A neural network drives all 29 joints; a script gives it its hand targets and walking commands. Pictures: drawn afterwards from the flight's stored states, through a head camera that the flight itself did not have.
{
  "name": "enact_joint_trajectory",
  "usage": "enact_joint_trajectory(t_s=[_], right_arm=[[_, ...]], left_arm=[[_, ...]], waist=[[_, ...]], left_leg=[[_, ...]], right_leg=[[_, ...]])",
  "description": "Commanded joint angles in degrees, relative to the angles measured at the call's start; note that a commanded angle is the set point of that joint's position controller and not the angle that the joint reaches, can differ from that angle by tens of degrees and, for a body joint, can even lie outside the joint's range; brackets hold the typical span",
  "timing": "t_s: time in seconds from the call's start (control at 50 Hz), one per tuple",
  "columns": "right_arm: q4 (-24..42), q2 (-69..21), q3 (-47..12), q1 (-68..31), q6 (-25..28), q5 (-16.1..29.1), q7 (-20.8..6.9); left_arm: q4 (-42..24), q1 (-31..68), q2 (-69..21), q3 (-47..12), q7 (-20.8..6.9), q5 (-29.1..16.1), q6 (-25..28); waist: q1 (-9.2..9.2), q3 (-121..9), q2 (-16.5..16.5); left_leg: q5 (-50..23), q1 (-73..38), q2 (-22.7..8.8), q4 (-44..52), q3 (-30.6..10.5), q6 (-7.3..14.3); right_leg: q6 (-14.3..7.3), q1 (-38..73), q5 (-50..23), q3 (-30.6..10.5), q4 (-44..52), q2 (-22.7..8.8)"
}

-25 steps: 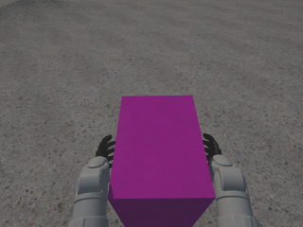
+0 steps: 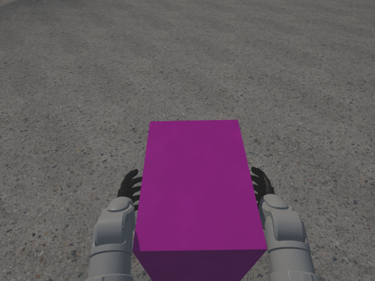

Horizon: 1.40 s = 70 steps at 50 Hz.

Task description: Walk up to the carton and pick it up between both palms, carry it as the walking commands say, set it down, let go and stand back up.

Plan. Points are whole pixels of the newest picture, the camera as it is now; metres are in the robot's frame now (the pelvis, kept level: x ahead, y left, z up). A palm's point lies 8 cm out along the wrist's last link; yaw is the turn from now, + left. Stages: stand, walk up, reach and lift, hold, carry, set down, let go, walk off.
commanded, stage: hold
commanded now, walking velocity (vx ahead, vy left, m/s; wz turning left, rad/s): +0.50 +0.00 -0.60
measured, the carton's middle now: (195, 204) +0.30 +0.00 -0.02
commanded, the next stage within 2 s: carry in 0.02 s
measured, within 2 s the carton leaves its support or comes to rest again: neither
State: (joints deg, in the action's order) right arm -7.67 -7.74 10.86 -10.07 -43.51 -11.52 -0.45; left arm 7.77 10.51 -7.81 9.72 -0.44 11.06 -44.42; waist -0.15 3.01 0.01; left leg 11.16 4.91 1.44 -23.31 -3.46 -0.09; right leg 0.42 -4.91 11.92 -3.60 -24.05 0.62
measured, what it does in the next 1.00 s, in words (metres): walks ahead, turning right: right foot, then left foot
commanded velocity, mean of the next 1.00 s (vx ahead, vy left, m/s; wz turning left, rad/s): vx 0.50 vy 0.00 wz -0.60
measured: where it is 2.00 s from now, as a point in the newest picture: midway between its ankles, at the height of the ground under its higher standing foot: (264, 185)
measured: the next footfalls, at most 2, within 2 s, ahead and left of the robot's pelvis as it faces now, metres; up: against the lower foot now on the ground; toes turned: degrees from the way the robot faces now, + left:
right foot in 0.56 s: +0.19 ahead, -0.14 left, +0.00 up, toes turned -20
left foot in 0.90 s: +0.56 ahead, -0.04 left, +0.00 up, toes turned -13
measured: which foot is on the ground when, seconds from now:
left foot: down 0.00-0.58, up 0.60-0.88, down 0.90-1.00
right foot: down 0.00-0.38, up 0.40-0.54, down 0.56-0.90, up 0.92-1.00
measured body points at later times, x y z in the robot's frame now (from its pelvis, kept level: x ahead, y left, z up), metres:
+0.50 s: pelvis +0.13 -0.04 -0.01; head +0.11 -0.04 +0.44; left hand +0.43 +0.06 +0.07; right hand +0.37 -0.23 +0.07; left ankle +0.05 +0.11 -0.74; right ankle +0.08 -0.12 -0.72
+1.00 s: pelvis +0.42 -0.09 -0.01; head +0.44 -0.09 +0.44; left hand +0.74 -0.09 +0.05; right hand +0.60 -0.36 +0.06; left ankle +0.52 -0.03 -0.74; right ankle +0.23 -0.12 -0.66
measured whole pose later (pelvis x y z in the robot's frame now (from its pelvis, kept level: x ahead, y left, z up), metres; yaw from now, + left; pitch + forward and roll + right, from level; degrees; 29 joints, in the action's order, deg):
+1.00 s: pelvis +0.42 -0.09 -0.01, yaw -31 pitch +4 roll +1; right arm 17.7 -7.9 5.3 -10.3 -67.9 -5.2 6.6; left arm -20.3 10.3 -7.5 8.4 6.5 3.8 -70.6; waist 1.6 -2.2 -3.1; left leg 10.6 23.4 -5.9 -30.1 16.9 2.7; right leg -1.6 -20.0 22.2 0.0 -63.4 -1.0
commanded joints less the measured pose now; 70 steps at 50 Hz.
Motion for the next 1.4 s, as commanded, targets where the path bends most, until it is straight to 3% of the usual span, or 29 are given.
enact_joint_trajectory(t_s=[0.0,0.06,0.18,0.24,0.26,0.3,0.34,0.36,0.4,0.44,0.52,0.54,0.56,0.58,0.6,0.64,0.78,0.82,0.86,0.88,0.9,0.92,0.98,1.04,1.24,1.32,1.34,1.36,1.38], right_arm=[[6.08,-49.23,-36.26,-33.51,1.69,13.86,-10.81],[8.92,-49.11,-37.17,-34.98,1.02,14.40,-10.48],[14.05,-46.06,-41.29,-31.08,-6.50,17.36,-8.00],[18.36,-46.39,-43.06,-31.70,-10.71,20.79,-7.61],[19.69,-46.95,-43.71,-31.97,-12.17,22.39,-7.73],[21.79,-48.52,-44.92,-31.46,-15.22,25.35,-7.73],[24.11,-49.34,-46.13,-29.49,-17.96,27.54,-7.32],[24.44,-48.45,-45.58,-27.70,-18.97,27.34,-7.00],[26.72,-46.05,-44.79,-26.26,-20.50,26.85,-6.33],[32.71,-47.18,-46.22,-27.79,-21.99,27.14,-5.67],[34.57,-46.69,-45.44,-25.08,-25.23,27.78,-6.68],[33.88,-46.36,-45.35,-24.77,-25.93,27.99,-7.06],[34.09,-46.31,-45.32,-25.72,-26.41,28.24,-7.42],[35.93,-48.43,-46.77,-27.61,-26.84,29.90,-8.07],[35.00,-49.46,-45.99,-27.90,-27.01,29.97,-8.38],[33.59,-51.60,-45.16,-28.13,-26.69,30.02,-8.65],[34.13,-52.21,-44.21,-25.96,-24.96,27.63,-6.81],[34.06,-51.63,-44.12,-25.07,-24.90,27.10,-6.69],[33.00,-51.35,-44.35,-23.22,-25.18,26.82,-6.72],[32.89,-50.98,-44.40,-22.30,-25.36,26.70,-6.71],[31.93,-49.60,-43.39,-21.22,-25.24,26.10,-6.66],[30.25,-49.74,-41.93,-19.97,-25.26,25.45,-6.56],[31.38,-52.55,-42.80,-24.11,-24.05,26.11,-7.17],[31.79,-53.47,-43.70,-25.45,-24.18,27.91,-8.37],[31.40,-50.33,-44.90,-25.60,-26.15,30.02,-10.27],[30.83,-49.83,-44.51,-24.84,-26.54,28.75,-9.68],[30.39,-49.08,-44.08,-25.72,-26.58,28.15,-9.39],[31.14,-50.14,-44.50,-26.12,-26.76,28.50,-9.13],[31.01,-51.08,-44.48,-26.74,-26.34,28.61,-8.76]], left_arm=[[-6.19,34.58,-47.52,-34.94,-11.65,-13.19,2.17],[-8.44,36.62,-48.44,-36.14,-11.38,-15.26,2.02],[-13.85,34.36,-47.19,-41.21,-10.34,-22.41,-5.61],[-16.31,33.11,-46.72,-42.25,-9.32,-24.44,-9.85],[-16.86,31.81,-46.85,-42.11,-8.83,-24.13,-11.34],[-22.28,31.21,-46.79,-42.62,-7.92,-25.09,-14.16],[-27.59,30.24,-45.58,-43.35,-7.27,-26.37,-16.64],[-29.53,30.95,-45.20,-44.17,-7.17,-27.16,-17.88],[-31.58,32.51,-44.78,-45.21,-7.58,-28.90,-20.64],[-31.66,31.69,-45.10,-44.29,-8.16,-29.95,-22.17],[-30.54,24.03,-45.25,-43.55,-7.41,-28.93,-24.71],[-30.12,23.07,-45.19,-43.15,-7.09,-28.38,-24.98],[-30.66,21.83,-45.63,-42.95,-6.84,-27.74,-25.30],[-31.52,23.30,-44.92,-43.00,-6.51,-25.92,-25.20],[-32.94,24.89,-46.90,-43.26,-6.43,-26.24,-25.62],[-33.26,25.74,-50.35,-43.93,-6.54,-27.41,-25.41],[-35.58,26.68,-50.53,-45.62,-8.43,-31.28,-24.29],[-35.99,26.99,-49.83,-45.69,-8.56,-31.07,-24.14],[-36.89,27.79,-48.37,-45.99,-8.58,-31.02,-24.35],[-37.88,28.49,-47.48,-46.34,-8.81,-30.77,-24.74],[-37.87,27.33,-48.14,-46.69,-9.12,-30.72,-25.51],[-35.40,26.88,-47.33,-45.91,-9.29,-29.85,-26.13],[-34.16,31.94,-51.29,-47.09,-9.84,-32.10,-25.07],[-32.77,29.80,-52.54,-46.32,-9.03,-30.40,-24.28],[-32.30,24.93,-48.97,-44.29,-6.52,-26.37,-24.58],[-31.01,25.06,-48.57,-43.54,-7.30,-26.57,-25.48],[-30.83,24.90,-48.64,-43.57,-7.65,-26.77,-25.72],[-28.61,24.76,-47.93,-43.41,-7.76,-26.14,-25.38],[-29.21,25.80,-49.78,-43.89,-8.16,-27.49,-25.25]], waist=[[0.21,-20.65,-1.65],[-0.20,-16.43,2.18],[-0.37,-20.37,5.78],[0.24,-18.70,-10.07],[0.09,-16.77,-12.11],[-0.04,-18.72,-8.26],[-0.50,-24.61,-5.13],[-1.30,-25.85,-0.16],[-2.25,-22.40,15.48],[-2.43,-19.50,7.18],[-0.07,-23.46,10.56],[1.07,-26.72,6.02],[3.01,-27.76,-3.94],[2.23,-26.21,-17.91],[1.99,-23.92,-9.20],[1.91,-22.85,-0.08],[1.86,-20.95,-6.52],[1.17,-21.61,-8.05],[-0.93,-27.72,-5.79],[-2.18,-31.41,-1.45],[-0.63,-35.00,14.48],[-0.41,-34.21,15.29],[-0.79,-26.12,3.69],[-1.03,-24.17,5.99],[-0.84,-17.03,10.83],[1.77,-22.80,8.85],[3.89,-24.20,3.25],[2.39,-26.83,-13.59],[2.20,-26.93,-11.85]], left_leg=[[-0.28,3.09,-8.81,1.04,-2.75,1.67],[29.60,9.79,-9.27,5.39,-6.18,4.16],[26.78,11.38,-12.91,4.91,-5.58,4.01],[16.27,22.72,-4.43,-16.65,7.57,-1.41],[16.55,26.49,-3.46,-16.38,8.46,-1.73],[13.45,22.43,-3.60,-5.92,8.46,-1.67],[5.88,4.76,-4.99,2.27,8.40,-1.27],[7.98,-5.00,-9.74,5.83,2.99,0.01],[0.47,-20.70,-27.45,8.25,-16.57,8.96],[-10.68,-17.73,-27.83,7.61,-9.66,9.52],[-23.64,-2.91,-17.96,-4.85,14.43,0.20],[-19.18,6.16,-14.99,-15.05,18.39,-2.04],[-6.17,19.34,-12.41,-30.25,18.32,-3.98],[18.22,37.64,-4.54,-42.85,13.76,-5.95],[21.40,45.16,-7.20,-46.68,7.05,-4.94],[17.39,46.10,-10.74,-42.84,4.58,-4.16],[0.37,29.52,-5.64,-16.00,12.58,-4.17],[-3.49,17.79,-2.33,-8.30,15.56,-3.58],[-8.54,-5.78,-2.07,-0.71,17.70,-2.91],[-1.88,-19.19,-11.19,0.07,7.89,-1.33],[-1.91,-27.10,-30.59,6.76,-19.52,4.63],[0.98,-24.59,-33.13,8.96,-24.86,8.87],[-1.63,-13.61,-27.58,10.89,-7.25,6.15],[-7.19,-10.53,-24.78,12.10,5.06,4.15],[-24.76,-11.81,-20.87,7.50,22.49,0.65],[-37.23,-7.70,-18.22,-18.66,27.44,-3.14],[-23.58,4.75,-16.64,-31.59,24.50,-4.58],[7.21,24.41,-8.86,-46.90,20.47,-8.32],[20.10,35.81,-6.73,-52.52,11.43,-8.15]], right_leg=[[-2.06,-3.44,0.89,0.12,-1.00,-6.36],[-3.41,-11.22,23.44,-1.89,-1.35,-3.39],[-3.10,-10.05,12.81,2.36,-3.33,-1.13],[-8.24,-5.08,23.61,-20.60,9.60,-13.53],[-10.92,-3.09,17.45,-24.89,10.86,-15.91],[-11.10,-1.74,5.10,-20.38,8.01,-14.40],[-6.98,-8.84,2.50,-9.76,1.83,-9.09],[-4.66,-16.92,4.45,-2.01,-5.38,-4.67],[-1.57,-40.94,15.66,8.50,-20.01,0.38],[-2.58,-38.66,19.18,7.76,-17.06,-3.07],[-3.21,-8.30,0.68,17.34,-0.40,4.49],[-4.74,5.60,-0.21,12.74,1.02,2.40],[-8.40,14.91,7.21,-2.92,4.56,-7.47],[-17.76,22.01,-8.84,-30.34,8.22,-21.58],[-21.30,24.17,-22.20,-29.46,5.79,-22.60],[-17.66,22.18,-29.42,-19.76,3.93,-19.77],[-9.99,8.76,-33.28,-3.28,5.11,-9.12],[-8.13,3.01,-41.32,0.34,1.73,-7.44],[-4.60,-6.12,-35.31,4.27,-10.07,-4.97],[-2.61,-16.26,-21.16,4.74,-21.97,-3.04],[-0.52,-27.22,12.68,6.98,-37.24,2.13],[-1.77,-31.18,13.62,2.24,-46.64,-1.02],[-2.03,-33.32,6.29,0.85,-45.03,-7.93],[-1.38,-30.35,6.04,5.27,-35.31,-7.06],[-3.99,-25.39,-4.55,15.89,-11.19,-1.95],[-5.91,-5.79,-6.77,19.55,-1.47,3.85],[-8.23,4.58,-4.98,9.20,0.35,-1.41],[-17.47,16.73,-12.58,-21.09,4.56,-17.57],[-19.89,22.87,-21.91,-27.77,6.56,-18.88]])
